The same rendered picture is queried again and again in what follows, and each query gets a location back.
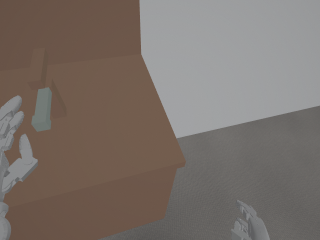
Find counter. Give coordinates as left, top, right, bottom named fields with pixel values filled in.
left=0, top=0, right=186, bottom=240

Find robot right hand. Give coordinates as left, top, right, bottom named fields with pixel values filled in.
left=231, top=200, right=270, bottom=240

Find robot left forearm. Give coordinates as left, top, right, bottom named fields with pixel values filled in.
left=0, top=202, right=11, bottom=240

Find robot left hand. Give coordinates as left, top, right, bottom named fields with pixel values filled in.
left=0, top=95, right=38, bottom=202

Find tap lever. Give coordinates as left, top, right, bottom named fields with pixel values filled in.
left=31, top=87, right=52, bottom=132

